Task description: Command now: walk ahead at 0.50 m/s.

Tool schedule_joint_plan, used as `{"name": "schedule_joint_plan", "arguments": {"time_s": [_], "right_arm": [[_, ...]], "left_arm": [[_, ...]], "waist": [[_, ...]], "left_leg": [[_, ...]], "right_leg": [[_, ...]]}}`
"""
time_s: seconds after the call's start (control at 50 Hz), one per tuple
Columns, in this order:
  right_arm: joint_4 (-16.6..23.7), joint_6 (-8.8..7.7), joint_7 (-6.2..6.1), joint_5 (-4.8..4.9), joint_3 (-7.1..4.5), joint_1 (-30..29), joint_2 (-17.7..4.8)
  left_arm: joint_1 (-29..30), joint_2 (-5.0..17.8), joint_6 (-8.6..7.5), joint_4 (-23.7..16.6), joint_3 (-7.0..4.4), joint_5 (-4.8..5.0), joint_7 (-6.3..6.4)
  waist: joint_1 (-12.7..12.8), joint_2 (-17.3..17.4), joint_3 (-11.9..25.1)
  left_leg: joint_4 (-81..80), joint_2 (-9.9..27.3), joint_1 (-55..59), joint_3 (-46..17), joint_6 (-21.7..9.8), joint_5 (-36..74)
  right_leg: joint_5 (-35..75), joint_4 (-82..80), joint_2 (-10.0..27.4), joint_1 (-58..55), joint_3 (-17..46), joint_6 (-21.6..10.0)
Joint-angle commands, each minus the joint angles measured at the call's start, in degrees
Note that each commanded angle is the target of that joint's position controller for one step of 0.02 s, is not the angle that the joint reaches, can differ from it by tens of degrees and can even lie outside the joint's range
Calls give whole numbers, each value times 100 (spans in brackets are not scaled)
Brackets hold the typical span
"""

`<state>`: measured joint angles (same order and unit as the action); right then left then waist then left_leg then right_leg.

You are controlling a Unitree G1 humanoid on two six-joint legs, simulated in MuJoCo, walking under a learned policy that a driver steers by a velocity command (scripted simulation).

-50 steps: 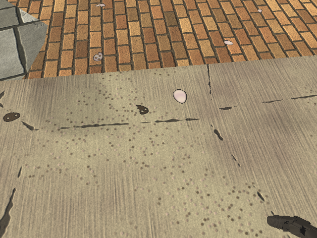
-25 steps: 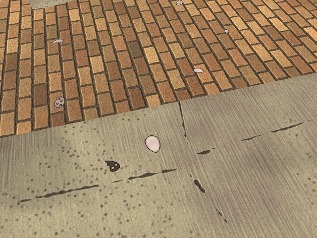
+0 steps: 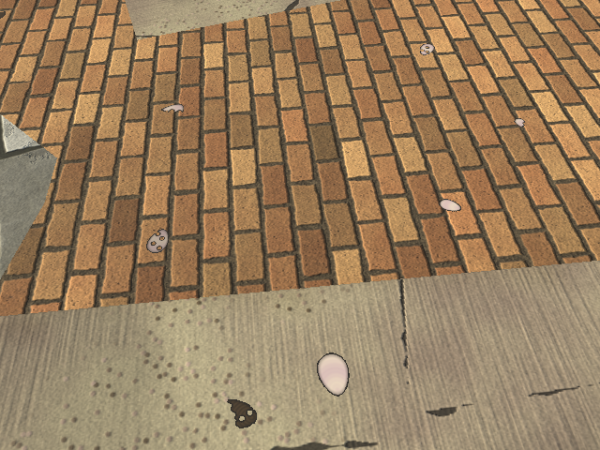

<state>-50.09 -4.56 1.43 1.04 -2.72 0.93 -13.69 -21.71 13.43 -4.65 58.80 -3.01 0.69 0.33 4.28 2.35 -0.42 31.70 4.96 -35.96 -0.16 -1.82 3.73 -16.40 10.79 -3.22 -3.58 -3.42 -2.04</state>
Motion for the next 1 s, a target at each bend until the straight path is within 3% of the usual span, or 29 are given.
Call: {"name": "schedule_joint_plan", "arguments": {"time_s": [0.02,0.06,0.08,0.1,0.12,0.14,0.16,0.18,0.2,0.22,0.26,0.28,0.34,0.4,0.46,0.56,0.6,0.62,0.64,0.66,0.68,0.7,0.72,0.74,0.76,0.8,0.84,0.9,1.0], "right_arm": [[506,-134,98,25,-84,-574,-495],[303,-150,91,6,-227,235,-763],[-18,-142,55,-10,-372,1237,-1032],[-221,-119,-6,-77,-483,2274,-1483],[-335,-103,41,-71,-497,2442,-1671],[-280,-117,48,-17,-342,2273,-1125],[-180,-144,27,-14,-275,1765,-905],[-78,-163,28,-58,-228,1299,-795],[-374,-221,-132,-624,-37,1777,-167],[-337,-211,-162,-654,-18,1605,-73],[-307,-254,-111,-533,-46,1548,-146],[-330,-306,-70,-532,-56,1617,-201],[-427,-357,42,-654,-16,2020,-172],[-502,-318,209,-594,28,2301,-132],[-693,-307,317,-570,22,2765,-241],[-902,-234,274,-542,-36,3039,-329],[-896,-183,218,-516,-107,2968,-447],[-895,-173,195,-514,-131,2924,-504],[-884,-183,197,-583,-136,3000,-480],[-921,-251,170,-651,38,3964,123],[-774,-300,311,-676,165,3770,237],[-571,-216,386,-461,-34,2621,-185],[-466,-224,301,-366,-101,2064,-266],[-455,-242,173,-475,-101,2028,-260],[-469,-245,113,-571,-36,2038,1],[-567,-173,111,-577,31,2175,393],[-609,-132,209,-495,11,2147,354],[-433,-102,303,-469,29,1610,278],[-47,10,343,-489,30,695,143]], "left_arm": [[-199,992,59,-78,-230,29,60],[38,1067,115,-139,-253,25,64],[82,923,141,-184,-196,0,61],[-49,728,135,-326,-100,-120,63],[-775,-61,-8,-283,109,-69,-24],[-319,597,-150,-258,-31,76,-48],[257,862,-233,-447,-107,192,-58],[545,845,-252,-501,-115,177,-10],[294,258,-296,-406,113,-891,-146],[335,-57,-266,-406,147,-919,-228],[338,165,-193,-356,93,-622,-362],[464,231,-168,-399,90,-563,-394],[1147,119,-55,-634,171,-614,-360],[1629,-8,31,-812,235,-585,-371],[2002,102,116,-1033,202,-527,-394],[2671,247,171,-1347,120,-425,-310],[2705,359,152,-1412,46,-362,-283],[2491,499,100,-1381,-28,-281,-267],[1851,714,18,-1207,-126,-177,-240],[788,820,-28,-965,-112,-180,-247],[-771,953,-15,-584,-149,-248,-179],[-1415,824,-85,-207,-171,-445,-126],[-626,907,-181,-324,-238,-373,-58],[-74,622,-173,-396,-177,-332,3],[210,253,-156,-433,-60,-312,27],[414,-183,-138,-500,56,-404,31],[371,-140,-225,-510,25,-445,-4],[91,-145,-330,-397,52,-644,-78],[-415,47,-329,-232,118,-658,-286]], "waist": [[-170,-605,-409],[-664,-741,122],[-1092,-636,728],[-1319,155,1608],[-868,1629,2273],[-1065,918,1925],[-992,650,1126],[-802,101,704],[-746,38,204],[-546,185,-98],[-440,127,17],[-439,80,-31],[-543,-51,-159],[-611,0,-159],[-695,144,-302],[-719,150,-463],[-585,195,-346],[-385,173,-115],[-195,67,499],[-261,-711,2008],[423,-1416,2610],[738,-773,1704],[450,-626,386],[176,-656,66],[-59,-555,92],[-371,-370,66],[-430,-434,-86],[-393,-413,-187],[-349,-538,-236]], "left_leg": [[-261,-69,-152,12,-186,-487],[-355,-426,1160,317,-382,-746],[-291,-453,2580,306,-562,-593],[-164,722,4396,-1112,-933,-522],[-1021,1803,6020,-3876,-1848,-1722],[-1364,1594,5778,-3937,-1596,-2299],[-1457,1436,5003,-3050,-1339,-1995],[-1608,1248,4125,-2405,-1218,-1342],[-2014,904,3416,-1994,-1262,-1934],[-2170,843,3010,-1750,-1227,-1806],[-2379,744,2857,-1350,-1302,-1616],[-2453,750,2785,-1235,-1333,-1482],[-2528,836,2865,-910,-1515,-650],[-2381,583,2420,-340,-1462,224],[-2318,649,2623,-289,-1427,400],[-2147,1048,4200,-407,-1153,687],[-1840,1051,4383,-308,-999,1564],[-1428,861,4212,-137,-813,2382],[-620,472,3760,137,-483,2809],[982,-164,2049,301,-84,1433],[2593,-1014,300,105,178,-2721],[3775,-772,-567,-581,-95,-3570],[4073,-310,-859,-718,-285,-3032],[3840,-22,-505,-715,-399,-2695],[3641,156,-171,-732,-463,-2357],[3477,259,212,-712,-447,-1925],[3210,241,-42,-682,-387,-1564],[2532,277,-513,-613,-250,-497],[1476,59,-28,-123,-98,537]], "right_leg": [[2598,161,1877,-251,697,-778],[4345,1111,1722,-213,522,-623],[4507,2266,1403,273,299,-457],[2548,4190,976,1604,33,-254],[-1521,5954,-95,3758,432,45],[-1682,6567,208,4385,1106,-72],[-1166,6590,486,4707,958,-162],[-599,6325,798,4474,803,-156],[-247,5838,890,4140,1089,-317],[87,5635,978,4105,1045,-329],[277,5321,1002,4066,914,-342],[484,5175,1039,4209,882,-303],[1501,4277,1170,4821,777,-107],[2447,3357,984,4266,393,-28],[2538,2814,785,4002,277,-54],[1824,1910,679,4257,371,-280],[1531,1701,460,3658,96,-444],[1693,1631,272,2840,-113,-602],[1976,2027,199,1436,-80,-848],[2546,2473,1093,-1477,1121,-1814],[1670,1206,2431,-3129,3597,-2575],[281,576,2348,-2524,3920,-1888],[-317,371,2256,-996,3201,-1428],[-16,149,2123,5,2637,-1359],[514,-3,2047,511,2185,-1336],[1136,-336,1943,1056,1553,-1270],[1306,-509,1826,1179,953,-1220],[2359,-471,1796,1205,237,-1246],[3366,-307,1612,1474,-584,-1136]]}}
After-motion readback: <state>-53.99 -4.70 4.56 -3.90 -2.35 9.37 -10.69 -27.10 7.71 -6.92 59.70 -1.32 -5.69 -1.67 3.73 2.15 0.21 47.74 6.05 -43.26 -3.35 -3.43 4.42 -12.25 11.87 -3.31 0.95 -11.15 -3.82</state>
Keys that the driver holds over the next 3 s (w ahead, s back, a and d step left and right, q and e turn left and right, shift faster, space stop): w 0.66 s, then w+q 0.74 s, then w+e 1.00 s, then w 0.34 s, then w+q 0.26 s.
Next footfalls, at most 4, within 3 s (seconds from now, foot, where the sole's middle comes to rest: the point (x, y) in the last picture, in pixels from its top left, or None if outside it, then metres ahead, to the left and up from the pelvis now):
0.08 left None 0.24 0.13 -0.78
0.64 right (383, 412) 0.58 -0.10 -0.78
1.22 left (276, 320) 0.79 0.16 -0.78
1.68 right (322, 237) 1.18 0.06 -0.91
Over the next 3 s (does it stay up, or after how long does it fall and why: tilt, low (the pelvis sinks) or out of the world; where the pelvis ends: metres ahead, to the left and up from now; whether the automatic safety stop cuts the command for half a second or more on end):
stays up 1.66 0.13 -0.13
